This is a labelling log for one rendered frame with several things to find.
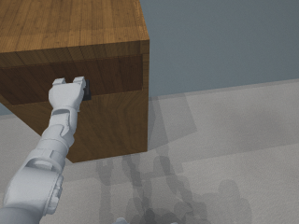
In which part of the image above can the drawer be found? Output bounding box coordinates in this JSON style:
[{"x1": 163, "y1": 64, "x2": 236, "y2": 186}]
[{"x1": 0, "y1": 54, "x2": 142, "y2": 105}]

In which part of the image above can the left robot upper arm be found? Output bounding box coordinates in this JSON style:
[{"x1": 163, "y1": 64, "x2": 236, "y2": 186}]
[{"x1": 0, "y1": 166, "x2": 64, "y2": 224}]

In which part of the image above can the left robot hand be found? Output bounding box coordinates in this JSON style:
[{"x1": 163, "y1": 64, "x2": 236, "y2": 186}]
[{"x1": 49, "y1": 77, "x2": 86, "y2": 112}]

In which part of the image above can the robot left shin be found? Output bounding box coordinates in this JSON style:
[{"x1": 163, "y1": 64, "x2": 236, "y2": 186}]
[{"x1": 116, "y1": 217, "x2": 127, "y2": 222}]

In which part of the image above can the cabinet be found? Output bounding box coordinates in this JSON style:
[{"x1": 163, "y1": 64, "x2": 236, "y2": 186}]
[{"x1": 0, "y1": 0, "x2": 150, "y2": 163}]

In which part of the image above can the robot left forearm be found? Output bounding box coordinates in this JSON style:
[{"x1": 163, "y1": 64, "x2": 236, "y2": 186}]
[{"x1": 2, "y1": 105, "x2": 78, "y2": 207}]

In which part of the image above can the handle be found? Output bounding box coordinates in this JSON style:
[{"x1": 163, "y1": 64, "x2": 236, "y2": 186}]
[{"x1": 82, "y1": 79, "x2": 92, "y2": 101}]

